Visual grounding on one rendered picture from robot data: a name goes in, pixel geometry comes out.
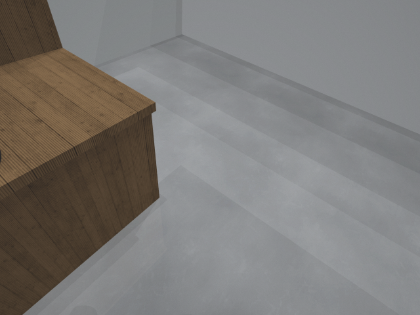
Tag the table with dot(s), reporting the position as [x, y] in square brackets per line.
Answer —
[78, 160]

